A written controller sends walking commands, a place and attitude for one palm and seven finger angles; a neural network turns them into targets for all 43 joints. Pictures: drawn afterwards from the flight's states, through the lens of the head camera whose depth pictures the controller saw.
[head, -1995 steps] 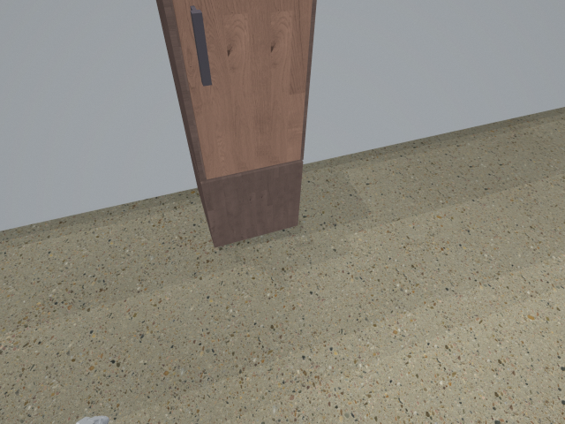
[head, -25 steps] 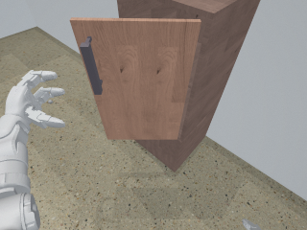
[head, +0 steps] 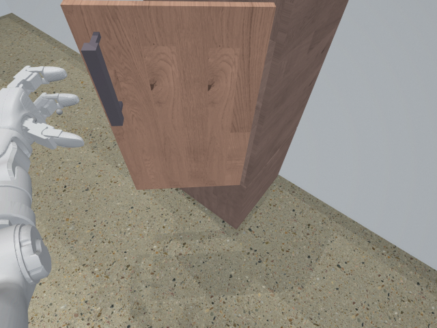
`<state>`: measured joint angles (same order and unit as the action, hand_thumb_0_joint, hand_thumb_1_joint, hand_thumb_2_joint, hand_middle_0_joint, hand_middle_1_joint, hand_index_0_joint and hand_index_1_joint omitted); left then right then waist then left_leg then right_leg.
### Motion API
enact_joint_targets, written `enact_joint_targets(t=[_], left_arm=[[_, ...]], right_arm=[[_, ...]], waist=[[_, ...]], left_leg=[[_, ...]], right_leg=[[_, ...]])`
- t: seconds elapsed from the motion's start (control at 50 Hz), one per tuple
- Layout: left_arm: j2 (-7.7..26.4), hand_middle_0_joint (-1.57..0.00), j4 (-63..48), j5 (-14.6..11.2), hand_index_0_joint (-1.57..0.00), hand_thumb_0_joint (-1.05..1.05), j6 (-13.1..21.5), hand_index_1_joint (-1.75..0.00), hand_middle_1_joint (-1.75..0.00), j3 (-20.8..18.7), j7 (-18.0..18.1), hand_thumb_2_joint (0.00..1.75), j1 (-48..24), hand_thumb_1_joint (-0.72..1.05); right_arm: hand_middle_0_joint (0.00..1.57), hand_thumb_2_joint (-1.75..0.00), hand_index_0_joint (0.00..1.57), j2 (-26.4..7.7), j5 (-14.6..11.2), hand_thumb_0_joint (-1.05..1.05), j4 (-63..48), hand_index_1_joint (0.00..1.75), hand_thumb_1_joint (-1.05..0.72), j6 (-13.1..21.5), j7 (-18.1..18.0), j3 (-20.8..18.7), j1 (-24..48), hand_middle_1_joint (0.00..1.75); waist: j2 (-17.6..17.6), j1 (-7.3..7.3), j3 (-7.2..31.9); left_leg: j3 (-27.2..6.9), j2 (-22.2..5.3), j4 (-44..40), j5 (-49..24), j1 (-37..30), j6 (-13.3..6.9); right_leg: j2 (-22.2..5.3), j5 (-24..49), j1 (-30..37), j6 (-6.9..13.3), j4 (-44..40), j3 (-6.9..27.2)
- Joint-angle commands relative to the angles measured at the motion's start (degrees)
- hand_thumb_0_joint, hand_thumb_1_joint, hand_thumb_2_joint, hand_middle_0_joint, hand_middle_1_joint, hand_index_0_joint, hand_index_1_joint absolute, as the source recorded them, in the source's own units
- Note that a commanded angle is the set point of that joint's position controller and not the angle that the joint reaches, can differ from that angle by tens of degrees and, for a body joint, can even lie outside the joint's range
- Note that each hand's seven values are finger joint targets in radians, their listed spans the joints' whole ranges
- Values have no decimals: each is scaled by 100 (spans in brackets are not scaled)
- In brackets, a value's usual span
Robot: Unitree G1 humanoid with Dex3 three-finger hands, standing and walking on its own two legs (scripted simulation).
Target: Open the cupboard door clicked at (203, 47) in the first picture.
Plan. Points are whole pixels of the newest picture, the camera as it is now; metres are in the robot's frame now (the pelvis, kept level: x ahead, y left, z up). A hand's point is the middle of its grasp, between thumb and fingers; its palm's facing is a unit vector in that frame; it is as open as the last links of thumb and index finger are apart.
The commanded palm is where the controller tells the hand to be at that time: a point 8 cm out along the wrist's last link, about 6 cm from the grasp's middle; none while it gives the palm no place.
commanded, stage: move the hooked fingers beside the handle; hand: left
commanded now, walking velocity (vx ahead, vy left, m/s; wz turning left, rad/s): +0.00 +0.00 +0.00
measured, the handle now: (107, 82) +0.55 +0.21 +0.13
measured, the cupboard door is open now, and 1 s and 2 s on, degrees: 42 42 42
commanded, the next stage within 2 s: slide the fingers in behind the handle in 1.14 s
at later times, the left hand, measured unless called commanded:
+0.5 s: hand (59, 93) +0.50 +0.28 +0.15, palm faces +0.05 -1.00 +0.01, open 14.0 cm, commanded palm +0.47 +0.33 +0.14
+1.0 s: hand (58, 96) +0.51 +0.29 +0.13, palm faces +0.06 -1.00 +0.00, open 14.0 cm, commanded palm +0.49 +0.33 +0.13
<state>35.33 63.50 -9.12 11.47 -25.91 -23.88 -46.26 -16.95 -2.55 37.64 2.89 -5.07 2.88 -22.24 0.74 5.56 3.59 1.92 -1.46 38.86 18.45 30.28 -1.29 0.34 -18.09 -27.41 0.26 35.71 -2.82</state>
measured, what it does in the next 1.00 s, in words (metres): stands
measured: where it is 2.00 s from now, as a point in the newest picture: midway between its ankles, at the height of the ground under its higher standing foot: outside the picture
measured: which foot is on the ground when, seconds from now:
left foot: down 0.00-1.00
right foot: down 0.00-1.00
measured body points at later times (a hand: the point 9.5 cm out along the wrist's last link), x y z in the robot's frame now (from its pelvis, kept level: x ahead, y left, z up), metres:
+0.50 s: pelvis +0.00 +0.00 -0.01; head +0.10 +0.02 +0.43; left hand +0.49 +0.33 +0.15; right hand -0.01 -0.28 -0.11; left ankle +0.00 +0.10 -0.72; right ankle -0.01 -0.12 -0.72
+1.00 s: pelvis +0.01 +0.01 -0.01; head +0.11 +0.03 +0.43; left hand +0.50 +0.34 +0.13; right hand +0.01 -0.27 -0.11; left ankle +0.00 +0.10 -0.72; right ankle -0.01 -0.12 -0.72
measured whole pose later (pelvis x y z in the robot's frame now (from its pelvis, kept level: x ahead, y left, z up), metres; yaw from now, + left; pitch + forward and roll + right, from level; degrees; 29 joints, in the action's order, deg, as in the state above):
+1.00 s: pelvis +0.01 +0.01 -0.01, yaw -1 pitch +17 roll -3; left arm 45.2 72.9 -5.5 12.2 -28.4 -25.8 -56.3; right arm -16.7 -1.8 34.8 -3.9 -4.3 3.4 -23.9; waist 0.4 9.3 4.6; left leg 1.4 -2.7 44.8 21.6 40.0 -1.6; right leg 1.5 -19.6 -35.8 -0.1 38.7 -3.1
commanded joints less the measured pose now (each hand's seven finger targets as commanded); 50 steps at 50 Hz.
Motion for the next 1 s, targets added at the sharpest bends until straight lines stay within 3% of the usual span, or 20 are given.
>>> enact_joint_targets(t=[0.0, 0.04, 0.06, 0.08, 0.2, 0.24, 0.28, 0.34, 0.38, 0.42, 0.46, 0.52, 0.6, 0.62, 0.66, 0.72, 0.78, 0.84, 0.9, 0.98], left_arm=[[2215, -30, -1070, -48, -30, 0, 411, -120, -120, -451, -21, 30, -2724, -50], [2065, -30, -993, 1, -30, 0, 449, -120, -120, -305, -52, 30, -2738, -50], [2182, -30, -826, 11, -30, 0, 449, -120, -120, -372, -48, 30, -2786, -50], [2082, -30, -834, -42, -30, 0, 479, -120, -120, -253, -81, 30, -2993, -50], [2292, -30, -572, 54, -30, 0, 460, -120, -120, -276, -144, 30, -3372, -50], [2376, -30, -394, 94, -30, 0, 425, -120, -120, -273, -155, 30, -3453, -50], [2626, -30, -218, 105, -30, 0, 406, -120, -120, -445, -163, 30, -3417, -50], [2800, -30, -144, 240, -30, 0, 394, -120, -120, -459, -165, 30, -3478, -50], [2744, -30, -196, 181, -30, 0, 442, -120, -120, -498, -207, 30, -3220, -50], [2724, -30, -255, 165, -30, 0, 439, -120, -120, -475, -266, 30, -3210, -50], [2808, -30, -262, 163, -30, 0, 418, -120, -120, -584, -289, 30, -3033, -50], [2592, -30, -346, 126, -30, 0, 406, -120, -120, -394, -308, 30, -3231, -50], [2710, -30, -672, 101, -30, 0, 510, -120, -120, -536, -223, 30, -3440, -50], [2446, -30, -667, 102, -30, 0, 507, -120, -120, -314, -227, 30, -3553, -50], [2433, -30, -574, 105, -30, 0, 482, -120, -120, -333, -187, 30, -3471, -50], [2710, -30, -286, 150, -30, 0, 397, -120, -120, -490, -165, 30, -3453, -50], [2693, -30, -329, 195, -30, 0, 414, -120, -120, -446, -155, 30, -3425, -50], [2756, -30, -173, 206, -30, 0, 416, -120, -120, -448, -196, 30, -3426, -50], [2877, -30, -247, 207, -30, 0, 448, -120, -120, -500, -240, 30, -3505, -50], [2476, -30, -573, 115, -30, 0, 503, -120, -120, -301, -266, 30, -3571, -50]], right_arm=[[20, -90, 20, -1018, 18, 0, -492, 30, -90, 65, -74, -409, -529, 30], [20, -90, 20, -983, 22, 0, -477, 30, -90, 22, -55, -398, -563, 30], [20, -90, 20, -1018, 21, 0, -436, 30, -90, -16, -65, -403, -622, 30], [20, -90, 20, -1015, 13, 0, -434, 30, -90, -36, -76, -397, -616, 30], [20, -90, 20, -1063, 52, 0, -339, 30, -90, -147, -74, -397, -828, 30], [20, -90, 20, -1085, 55, 0, -312, 30, -90, -196, -76, -398, -893, 30], [20, -90, 20, -1113, 64, 0, -333, 30, -90, -245, -77, -387, -958, 30], [20, -90, 20, -1108, 71, 0, -368, 30, -90, -311, -60, -383, -1016, 30], [20, -90, 20, -1106, 86, 0, -449, 30, -90, -365, -36, -404, -1067, 30], [20, -90, 20, -1104, 81, 0, -482, 30, -90, -413, -17, -402, -1048, 30], [20, -90, 20, -1111, 85, 0, -519, 30, -90, -466, 0, -424, -1073, 30], [20, -90, 20, -1101, 76, 0, -523, 30, -90, -522, -8, -417, -1060, 30], [20, -90, 20, -1106, 99, 0, -470, 30, -90, -536, -7, -442, -1088, 30], [20, -90, 20, -1079, 96, 0, -453, 30, -90, -527, 6, -420, -1055, 30], [20, -90, 20, -1084, 100, 0, -426, 30, -90, -521, 14, -422, -1067, 30], [20, -90, 20, -1107, 94, 0, -409, 30, -90, -539, -3, -397, -1086, 30], [20, -90, 20, -1103, 105, 0, -482, 30, -90, -539, 7, -379, -1091, 30], [20, -90, 20, -1106, 91, 0, -502, 30, -90, -570, -3, -373, -1074, 30], [20, -90, 20, -1118, 86, 0, -535, 30, -90, -586, -11, -371, -1084, 30], [20, -90, 20, -1088, 121, 0, -499, 30, -90, -590, 14, -404, -1146, 30]], waist=[[467, -4, 2097], [714, 48, 2079], [420, 106, 1940], [473, 174, 1871], [778, 258, 2154], [575, 331, 2119], [516, 290, 2129], [725, 298, 2197], [606, 230, 2407], [823, 229, 2379], [704, 171, 2377], [761, 296, 2255], [1061, 282, 2513], [1132, 360, 2438], [1031, 338, 2365], [839, 352, 2247], [965, 316, 2351], [761, 396, 2242], [972, 365, 2399], [1231, 366, 2665]], left_leg=[[-335, 73, -285, -1913, -1377, -94], [-318, 72, -240, -1923, -1475, -83], [-354, 43, -237, -1852, -1355, -96], [-327, 47, -216, -1836, -1308, -111], [-376, 37, -118, -1906, -1402, -93], [-390, 23, -90, -1828, -1279, -112], [-362, 31, -54, -1862, -1126, -126], [-349, 42, 0, -1872, -1050, -117], [-353, 27, 40, -2149, -1170, -114], [-329, 19, 49, -2164, -1199, -94], [-335, 16, 58, -2164, -1172, -108], [-356, -8, 61, -2071, -1232, -104], [-444, -45, 124, -2349, -1587, -63], [-448, -47, 121, -2305, -1626, -54], [-473, -53, 116, -2280, -1560, -53], [-447, -44, 146, -2181, -1283, -80], [-441, -28, 175, -2306, -1306, -68], [-409, -40, 227, -2190, -1115, -82], [-423, -46, 269, -2333, -1249, -62], [-553, -107, 328, -2935, -1783, 17]], right_leg=[[140, 1891, 445, 71, -259, 163], [154, 1849, 282, 73, -264, 162], [163, 1773, 205, 64, -278, 141], [174, 1788, 185, 61, -282, 164], [181, 1755, -11, 54, -241, 167], [185, 1714, -50, 30, -242, 171], [186, 1816, 58, 43, -213, 185], [181, 1822, 2, 22, -177, 205], [214, 2025, 113, 46, -113, 170], [217, 2008, 2, 33, -110, 163], [234, 1985, 19, 35, -104, 148], [251, 1815, -215, 29, -118, 120], [272, 1804, -352, 62, -82, 106], [275, 1744, -456, 57, -99, 94], [280, 1705, -456, 63, -94, 72], [263, 1780, -374, 46, -74, 99], [266, 1857, -333, 71, -3, 88], [262, 1886, -356, 30, 0, 107], [265, 1922, -410, 38, 47, 115], [304, 1917, -625, 82, 95, 30]])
